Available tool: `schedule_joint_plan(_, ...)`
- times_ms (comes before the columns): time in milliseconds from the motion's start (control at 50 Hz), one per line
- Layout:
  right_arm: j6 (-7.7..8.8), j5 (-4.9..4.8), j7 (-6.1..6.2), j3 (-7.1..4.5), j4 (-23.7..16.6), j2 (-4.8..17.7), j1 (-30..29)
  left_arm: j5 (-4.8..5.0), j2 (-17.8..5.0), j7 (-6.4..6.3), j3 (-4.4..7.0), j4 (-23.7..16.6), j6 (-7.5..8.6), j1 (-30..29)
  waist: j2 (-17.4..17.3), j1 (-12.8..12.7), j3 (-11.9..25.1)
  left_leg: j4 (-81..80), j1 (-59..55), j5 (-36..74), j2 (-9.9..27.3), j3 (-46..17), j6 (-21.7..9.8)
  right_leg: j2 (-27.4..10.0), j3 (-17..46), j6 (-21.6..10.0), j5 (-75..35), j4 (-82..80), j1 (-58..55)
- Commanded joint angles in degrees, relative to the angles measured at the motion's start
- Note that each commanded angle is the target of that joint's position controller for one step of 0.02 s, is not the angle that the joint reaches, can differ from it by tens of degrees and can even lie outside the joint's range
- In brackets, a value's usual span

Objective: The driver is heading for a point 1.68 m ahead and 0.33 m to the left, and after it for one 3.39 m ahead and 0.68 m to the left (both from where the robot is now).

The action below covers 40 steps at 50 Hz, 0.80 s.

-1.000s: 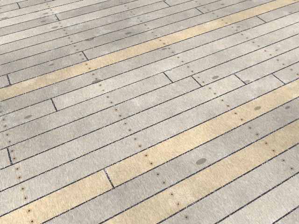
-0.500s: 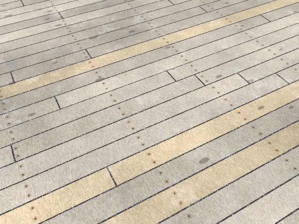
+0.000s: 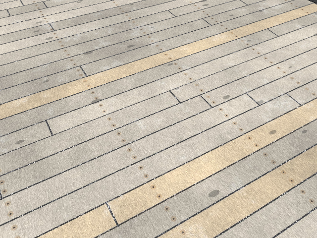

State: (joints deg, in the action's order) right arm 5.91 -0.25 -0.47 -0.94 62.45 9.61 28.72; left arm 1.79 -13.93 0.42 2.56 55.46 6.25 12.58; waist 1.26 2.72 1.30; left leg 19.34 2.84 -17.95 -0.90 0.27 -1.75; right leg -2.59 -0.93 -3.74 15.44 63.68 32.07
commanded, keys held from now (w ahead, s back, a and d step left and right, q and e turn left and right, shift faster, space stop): w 1.00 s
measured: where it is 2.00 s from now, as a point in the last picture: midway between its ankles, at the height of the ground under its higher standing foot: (152, 133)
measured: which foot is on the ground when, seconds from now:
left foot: down 0.00-0.26, up 0.28-0.76, down 0.78-1.00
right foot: up 0.00-0.22, down 0.24-0.80, up 0.82-1.00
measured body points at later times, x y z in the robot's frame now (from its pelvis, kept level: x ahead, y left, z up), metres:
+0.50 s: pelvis +0.27 -0.06 +0.00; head +0.28 -0.07 +0.45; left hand +0.29 +0.20 -0.14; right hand +0.40 -0.33 -0.12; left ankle +0.36 +0.11 -0.66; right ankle +0.27 -0.14 -0.74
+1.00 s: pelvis +0.57 +0.01 +0.00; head +0.59 +0.02 +0.45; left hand +0.66 +0.28 -0.13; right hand +0.62 -0.26 -0.12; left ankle +0.59 +0.09 -0.74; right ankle +0.59 -0.16 -0.66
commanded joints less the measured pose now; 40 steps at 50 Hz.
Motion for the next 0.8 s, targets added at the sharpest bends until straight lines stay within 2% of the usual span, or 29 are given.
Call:
schedule_joint_plan(20,-0.84,0.39,1.16,-0.41,-2.1,6.3,2.6,-0.37,-0.2,0.94,-0.24,-5.6,0.49,-8.5,-6.3,0.4,-8.2,-11.6,-3.9,17.7,12.0,-9.9,-7.9,-2.3,-0.4,1.5,-6.5,-10.9,13.7)
schedule_joint_plan(60,-0.98,0.34,1.9,-0.79,-3.2,9.0,1.9,-0.39,1.0,1.29,-1.09,-8.0,0.29,-14.3,-6.5,1.1,-8.9,-13.3,2.4,16.6,10.7,-6.9,-7.6,-0.3,-2.2,2.6,-12.0,-21.9,6.3)
schedule_joint_plan(80,-0.89,0.11,2.06,-1.12,-3.2,10.3,2.6,-0.27,0.6,1.46,-1.17,-8.7,0.13,-15.9,-7.4,1.2,-8.9,-14.4,3.9,15.9,11.2,-6.6,-8.0,0.5,-2.8,2.9,-13.6,-24.9,2.9)
schedule_joint_plan(120,-0.6,-0.73,2.18,-1.69,-2.9,11.5,3.1,0.06,-1.5,1.73,-1.0,-10.0,-0.16,-17.9,-8.1,0.6,-9.8,-15.2,3.0,15.5,13.2,-6.6,-8.1,0.5,-1.7,2.1,-15.6,-28.7,0.3)
schedule_joint_plan(160,-0.78,-1.09,2.1,-2.08,-2.8,11.5,2.6,0.04,-3.5,1.97,-0.5,-10.7,-0.09,-18.3,-7.7,-0.7,-9.8,-13.0,-1.5,21.2,14.9,-6.0,-7.2,0.7,-1.0,0.5,-15.2,-31.9,-0.5)
schedule_joint_plan(180,-1.04,-0.89,2.03,-2.31,-3.0,11.9,1.9,-0.07,-4.8,2.06,0.06,-10.6,0.08,-16.6,-7.9,-2.2,-8.1,-9.6,-3.9,30.1,15.4,-5.2,-6.4,1.6,-1.4,-0.5,-14.1,-32.4,-3.3)
schedule_joint_plan(200,-1.44,-0.52,1.94,-2.55,-3.2,12.4,1.3,-0.14,-6.3,1.98,0.91,-9.7,0.14,-12.8,-8.6,-4.6,-4.8,-3.7,-5.2,41.7,15.0,-3.8,-5.5,3.2,-2.5,-1.7,-12.5,-31.9,-8.9)
schedule_joint_plan(220,-1.98,-0.01,1.84,-2.44,-3.7,12.0,0.7,0.07,-8.3,1.74,2.22,-7.1,0.02,-4.0,-8.6,-8.8,0.6,6.7,-3.8,50.0,13.0,-2.0,-4.3,5.0,-3.5,-3.2,-11.5,-31.7,-19.5)
schedule_joint_plan(240,-2.17,0.54,1.66,-1.97,-4.9,11.3,-0.4,0.18,-11.0,1.28,3.46,-4.4,-0.28,6.2,-7.3,-13.3,6.9,20.9,5.5,44.6,10.6,-0.7,-2.5,0.9,1.4,-5.6,-10.0,-30.9,-35.1)
schedule_joint_plan(260,-1.35,0.74,1.05,-0.14,-6.2,4.4,5.4,-1.43,-16.8,0.91,4.73,-2.9,-0.77,14.2,7.5,-11.3,16.8,45.3,26.2,17.3,1.2,1.3,1.3,-14.9,27.7,-14.0,3.5,-35.6,-55.5)
schedule_joint_plan(280,0.49,-0.55,0.65,0.32,-5.5,3.2,5.8,-1.37,-14.0,1.25,3.55,-2.5,-0.82,13.3,13.8,-10.3,21.2,57.8,33.7,-12.3,-2.7,-6.9,0.9,-20.5,48.1,-17.0,9.7,-48.3,-56.1)
schedule_joint_plan(300,1.7,-2.23,0.39,-1.1,-7.5,8.3,0.2,-0.86,-10.2,1.45,2.37,-3.1,-0.48,7.1,10.5,-8.8,10.7,61.9,39.6,-9.9,1.2,-7.8,-0.6,-18.3,41.2,-13.6,10.5,-49.5,-47.7)
schedule_joint_plan(320,2.2,-2.72,0.58,-1.46,-9.0,10.1,-5.2,-0.78,-7.6,1.5,1.6,-4.4,-0.25,1.7,5.2,-7.2,4.6,60.5,39.1,-4.6,4.5,-6.1,-1.6,-16.2,31.2,-11.5,4.7,-50.0,-38.0)
schedule_joint_plan(340,2.05,-2.15,1.1,-1.85,-9.5,10.0,-7.3,-1.38,-6.1,1.86,1.11,-4.9,0.08,-2.2,0.9,-5.0,1.5,56.7,36.1,-0.1,7.0,-5.1,-1.7,-13.9,24.3,-10.1,-2.0,-51.4,-29.3)
schedule_joint_plan(360,1.23,-1.38,1.49,-2.39,-9.3,9.6,-6.7,-1.95,-4.5,2.08,0.6,-4.9,0.46,-4.2,1.5,-2.7,0.4,53.2,32.3,2.5,8.9,-5.4,-1.8,-11.1,18.9,-8.9,-5.7,-52.9,-23.9)
schedule_joint_plan(380,0.3,-1.18,1.56,-2.35,-9.0,8.2,-5.2,-2.18,-3.8,2.23,0.4,-4.4,0.54,-4.5,2.9,-1.3,0.0,51.3,29.6,3.5,9.6,-5.3,-1.7,-9.9,16.0,-8.9,-6.7,-54.4,-20.7)
schedule_joint_plan(400,-0.4,-1.04,1.61,-2.29,-9.0,7.1,-4.7,-2.07,-3.9,2.19,0.4,-3.6,0.7,-3.5,3.1,-0.8,-0.6,49.9,28.7,3.6,9.8,-4.7,-1.5,-9.3,14.2,-9.5,-8.2,-55.6,-18.6)
schedule_joint_plan(440,-1.1,-0.61,1.76,-2.65,-10.6,7.7,-7.6,-1.97,-5.3,1.59,0.56,-2.3,0.97,-1.3,2.4,-0.5,-2.9,45.8,31.4,6.5,10.3,-4.0,-0.4,-8.9,11.3,-10.5,-10.4,-57.7,-16.9)
schedule_joint_plan(480,-1.05,-0.04,1.79,-2.9,-12.8,8.4,-13.6,-1.96,-6.9,0.65,0.84,-1.4,0.84,1.2,1.1,-1.6,-4.6,38.9,36.6,12.3,10.8,-3.8,0.8,-9.2,10.4,-10.8,-12.1,-58.7,-18.7)
schedule_joint_plan(520,-0.68,0.06,1.39,-2.76,-14.4,8.0,-18.4,-1.77,-7.4,-0.07,0.84,-1.0,0.41,3.2,0.7,-2.9,-4.9,30.3,37.7,18.9,10.1,-3.1,1.2,-8.3,8.3,-9.7,-13.9,-58.7,-20.6)
schedule_joint_plan(580,-0.2,-0.32,0.57,-2.11,-16.3,6.9,-25.5,-1.16,-8.6,-0.6,0.93,-0.2,0.06,6.8,0.7,-5.4,-5.5,19.1,34.6,25.4,7.6,-0.5,1.3,-7.2,5.4,-8.2,-14.4,-58.8,-22.4)
schedule_joint_plan(660,0.1,-0.9,-0.81,-1.65,-18.9,7.4,-31.8,-0.61,-9.0,-0.8,1.2,1.8,-1.02,11.6,0.6,-7.2,-7.0,12.7,36.4,23.2,6.4,-0.8,0.6,-10.2,5.8,-7.8,-14.9,-55.8,-31.2)
schedule_joint_plan(700,0.42,-0.93,-1.53,-1.76,-20.1,8.3,-32.7,-0.58,-9.5,-0.97,1.55,2.2,-1.74,12.1,1.0,-6.6,-6.7,10.7,36.4,18.8,5.9,-0.9,-0.8,-12.1,6.3,-7.1,-18.2,-53.0,-35.7)
schedule_joint_plan(720,0.57,-0.97,-1.75,-1.99,-20.1,9.1,-31.6,-0.62,-9.9,-1.01,1.75,2.1,-2.08,11.7,1.7,-5.6,-5.8,9.9,34.0,16.4,5.2,-0.4,-1.6,-12.5,6.3,-6.5,-21.8,-51.1,-36.9)
schedule_joint_plan(740,0.7,-0.98,-1.82,-2.51,-19.7,10.3,-28.9,-0.72,-10.5,-1.01,1.92,1.8,-2.38,10.7,2.8,-3.8,-3.9,9.4,29.1,14.3,3.7,0.9,-2.5,-12.2,5.8,-5.8,-30.1,-47.7,-37.3)
schedule_joint_plan(760,0.78,-0.93,-1.69,-3.57,-18.0,12.1,-22.5,-0.94,-10.4,-0.96,1.83,1.4,-2.75,9.3,3.1,-0.1,0.2,8.5,19.8,13.9,1.5,2.7,-3.9,-10.2,3.9,-4.7,-40.1,-39.9,-36.4)
schedule_joint_plan(780,0.74,-0.81,-1.25,-5.07,-14.9,15.4,-11.7,-1.53,-8.8,-0.94,1.13,0.6,-2.9,9.0,2.1,4.3,7.3,10.0,3.9,15.3,2.9,1.1,-6.1,-7.0,1.6,-2.9,-40.1,-27.0,-29.9)
schedule_joint_plan(800,0.52,0.62,-0.84,-6.51,-13.3,21.4,-2.6,-2.18,-3.3,-0.49,-0.63,-0.8,-2.11,14.4,-8.8,4.0,17.7,10.1,-20.6,12.0,18.1,-20.9,-13.8,0.1,-1.5,0.7,-19.6,-3.9,-8.7)
Velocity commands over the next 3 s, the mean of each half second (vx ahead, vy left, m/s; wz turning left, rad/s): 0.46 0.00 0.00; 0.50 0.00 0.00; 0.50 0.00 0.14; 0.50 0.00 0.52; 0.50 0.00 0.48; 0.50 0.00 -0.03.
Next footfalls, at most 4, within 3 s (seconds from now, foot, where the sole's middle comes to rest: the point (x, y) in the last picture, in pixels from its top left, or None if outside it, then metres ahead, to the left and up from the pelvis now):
0.24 right None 0.31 -0.14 -0.78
0.78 left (132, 216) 0.63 0.09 -0.78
1.34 right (180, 156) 0.94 -0.15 -0.78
1.88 left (124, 122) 1.18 0.14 -0.78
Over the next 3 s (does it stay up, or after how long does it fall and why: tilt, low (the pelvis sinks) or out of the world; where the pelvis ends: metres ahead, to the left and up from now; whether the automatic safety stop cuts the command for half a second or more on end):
stays up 1.57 0.32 -0.01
